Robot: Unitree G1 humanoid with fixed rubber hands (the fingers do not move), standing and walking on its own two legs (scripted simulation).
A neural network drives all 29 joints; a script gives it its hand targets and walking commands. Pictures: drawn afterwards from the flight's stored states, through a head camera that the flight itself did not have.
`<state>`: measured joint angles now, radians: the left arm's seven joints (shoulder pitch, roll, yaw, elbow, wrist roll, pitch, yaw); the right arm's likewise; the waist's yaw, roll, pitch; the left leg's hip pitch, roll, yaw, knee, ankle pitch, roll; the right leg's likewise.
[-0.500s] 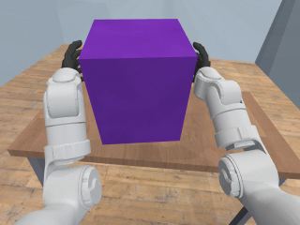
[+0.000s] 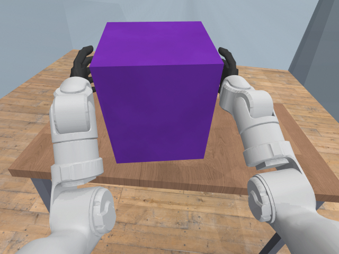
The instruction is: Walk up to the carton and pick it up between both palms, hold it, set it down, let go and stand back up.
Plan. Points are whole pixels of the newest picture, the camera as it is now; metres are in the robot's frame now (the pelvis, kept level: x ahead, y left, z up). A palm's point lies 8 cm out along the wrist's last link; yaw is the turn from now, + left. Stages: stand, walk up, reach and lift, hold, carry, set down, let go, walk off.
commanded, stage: hold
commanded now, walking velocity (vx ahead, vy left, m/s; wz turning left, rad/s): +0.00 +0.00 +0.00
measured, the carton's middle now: (157, 94) +0.41 +0.01 +0.24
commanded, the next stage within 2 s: none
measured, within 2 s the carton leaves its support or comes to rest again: neither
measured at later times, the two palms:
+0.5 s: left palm (83, 81) +0.37 +0.16 +0.29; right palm (230, 81) +0.37 -0.14 +0.29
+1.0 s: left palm (76, 89) +0.36 +0.17 +0.28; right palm (223, 84) +0.37 -0.13 +0.29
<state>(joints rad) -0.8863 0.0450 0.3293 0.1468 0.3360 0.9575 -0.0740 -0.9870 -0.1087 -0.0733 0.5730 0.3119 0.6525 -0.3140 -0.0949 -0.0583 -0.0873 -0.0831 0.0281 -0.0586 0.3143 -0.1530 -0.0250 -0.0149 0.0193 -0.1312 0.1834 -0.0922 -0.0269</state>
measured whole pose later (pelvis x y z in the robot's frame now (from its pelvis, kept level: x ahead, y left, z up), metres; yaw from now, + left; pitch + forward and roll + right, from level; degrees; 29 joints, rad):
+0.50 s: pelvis +0.00 +0.00 +0.00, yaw -1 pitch -3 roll -1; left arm -0.91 0.07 0.30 0.16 0.32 0.99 -0.06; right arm -1.03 -0.12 -0.08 0.63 0.34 0.66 -0.32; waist -0.10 -0.04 -0.11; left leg -0.13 0.03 -0.05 0.35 -0.17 -0.02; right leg -0.06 0.02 -0.12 0.22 -0.11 -0.03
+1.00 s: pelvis +0.00 +0.00 +0.00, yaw +0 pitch -5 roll -1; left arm -0.84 0.05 0.32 0.12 0.33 0.97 -0.08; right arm -0.97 -0.09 -0.07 0.58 0.32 0.65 -0.33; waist -0.09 -0.06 -0.09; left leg -0.07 0.02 -0.06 0.32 -0.16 -0.02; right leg 0.00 0.01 -0.13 0.19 -0.10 -0.03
